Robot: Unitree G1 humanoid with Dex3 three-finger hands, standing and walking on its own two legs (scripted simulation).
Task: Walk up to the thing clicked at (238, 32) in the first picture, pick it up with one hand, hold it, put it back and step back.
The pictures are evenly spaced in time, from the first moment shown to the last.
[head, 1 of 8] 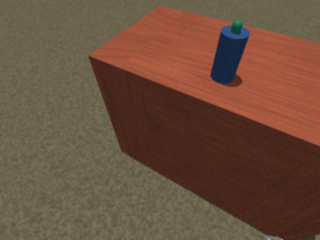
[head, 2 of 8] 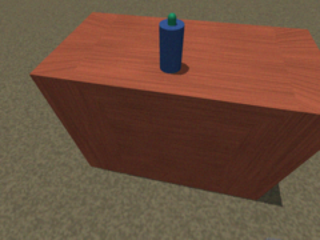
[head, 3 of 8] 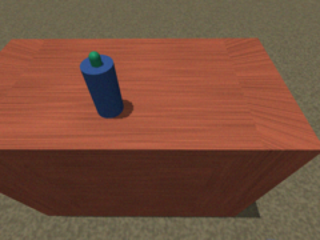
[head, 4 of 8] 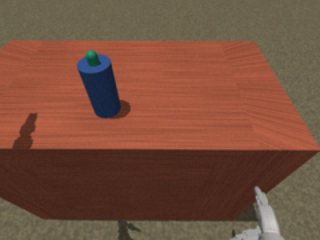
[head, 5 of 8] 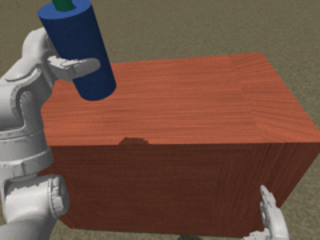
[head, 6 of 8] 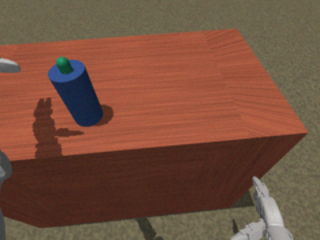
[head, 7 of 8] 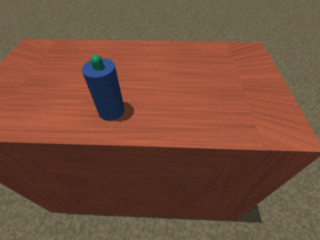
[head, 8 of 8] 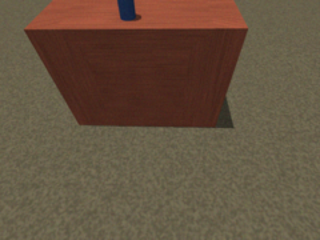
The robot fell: no
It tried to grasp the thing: yes
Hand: left
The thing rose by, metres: 0.24
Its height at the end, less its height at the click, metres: +0.00
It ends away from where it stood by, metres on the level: 0.02
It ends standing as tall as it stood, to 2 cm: yes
